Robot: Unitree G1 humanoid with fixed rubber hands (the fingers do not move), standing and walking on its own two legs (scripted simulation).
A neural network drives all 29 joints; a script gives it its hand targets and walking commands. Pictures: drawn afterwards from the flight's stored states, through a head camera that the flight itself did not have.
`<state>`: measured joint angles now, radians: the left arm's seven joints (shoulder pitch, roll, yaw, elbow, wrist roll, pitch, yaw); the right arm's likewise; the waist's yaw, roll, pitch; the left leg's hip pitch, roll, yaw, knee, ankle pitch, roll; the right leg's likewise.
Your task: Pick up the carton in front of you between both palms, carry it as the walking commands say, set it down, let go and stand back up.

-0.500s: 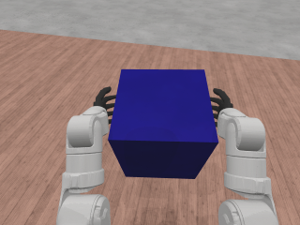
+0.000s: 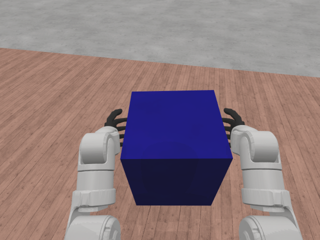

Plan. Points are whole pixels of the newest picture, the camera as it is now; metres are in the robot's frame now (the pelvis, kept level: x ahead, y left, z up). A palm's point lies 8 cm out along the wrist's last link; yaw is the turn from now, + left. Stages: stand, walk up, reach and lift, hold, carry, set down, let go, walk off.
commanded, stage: carry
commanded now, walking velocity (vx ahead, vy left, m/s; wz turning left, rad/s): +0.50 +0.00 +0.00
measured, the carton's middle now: (173, 150) +0.36 +0.01 +0.02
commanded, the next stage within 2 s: none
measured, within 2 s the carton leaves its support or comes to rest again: neither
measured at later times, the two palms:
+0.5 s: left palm (128, 65) +0.68 +0.17 +0.07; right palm (213, 67) +0.66 -0.13 +0.07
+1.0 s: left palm (144, 41) +0.97 +0.14 +0.01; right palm (207, 40) +0.98 -0.16 +0.01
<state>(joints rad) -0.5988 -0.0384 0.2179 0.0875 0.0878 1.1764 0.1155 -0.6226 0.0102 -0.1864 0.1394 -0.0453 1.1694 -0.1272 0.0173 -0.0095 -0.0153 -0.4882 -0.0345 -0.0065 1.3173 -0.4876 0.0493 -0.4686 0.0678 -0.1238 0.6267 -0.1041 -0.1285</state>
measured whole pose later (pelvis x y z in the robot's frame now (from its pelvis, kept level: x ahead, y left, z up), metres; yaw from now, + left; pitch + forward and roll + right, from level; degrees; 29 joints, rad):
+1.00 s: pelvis +0.63 -0.01 -0.10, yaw +0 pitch +4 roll +0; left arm -0.61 -0.03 0.21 0.16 0.09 1.17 0.12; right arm -0.63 -0.01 -0.18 0.20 -0.03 1.16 -0.13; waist 0.02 0.00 -0.07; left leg -0.45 -0.06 0.00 1.36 -0.51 0.05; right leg -0.49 0.08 -0.12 0.63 -0.08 -0.13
